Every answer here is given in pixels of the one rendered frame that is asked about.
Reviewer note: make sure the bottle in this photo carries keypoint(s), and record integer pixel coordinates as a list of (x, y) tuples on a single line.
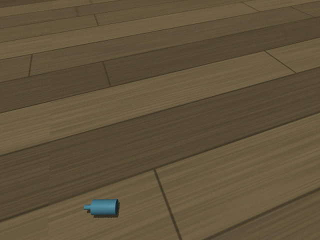
[(103, 207)]

